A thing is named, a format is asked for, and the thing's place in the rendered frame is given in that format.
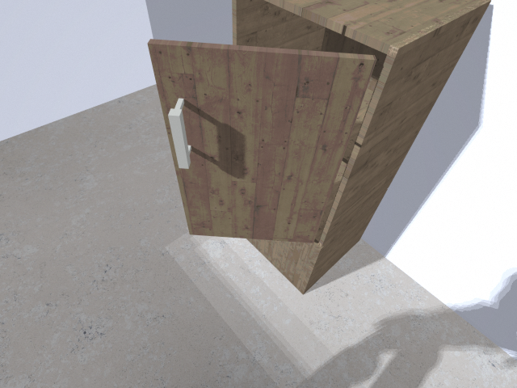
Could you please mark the handle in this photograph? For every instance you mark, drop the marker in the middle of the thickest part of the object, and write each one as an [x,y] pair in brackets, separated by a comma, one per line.
[177,127]

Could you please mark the cupboard door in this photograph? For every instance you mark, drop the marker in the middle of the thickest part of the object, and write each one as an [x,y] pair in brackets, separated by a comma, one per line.
[268,129]

